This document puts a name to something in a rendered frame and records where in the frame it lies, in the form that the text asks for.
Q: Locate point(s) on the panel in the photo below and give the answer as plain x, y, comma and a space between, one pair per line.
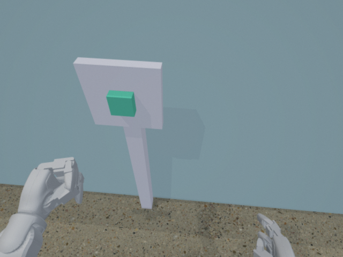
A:
97, 76

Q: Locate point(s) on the robot left hand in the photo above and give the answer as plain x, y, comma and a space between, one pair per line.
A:
36, 195

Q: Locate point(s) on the robot right hand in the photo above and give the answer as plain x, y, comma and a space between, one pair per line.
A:
278, 246

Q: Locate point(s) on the left robot forearm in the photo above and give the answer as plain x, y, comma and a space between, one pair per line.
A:
22, 237

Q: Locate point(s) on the button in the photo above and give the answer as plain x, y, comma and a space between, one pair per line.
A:
121, 103

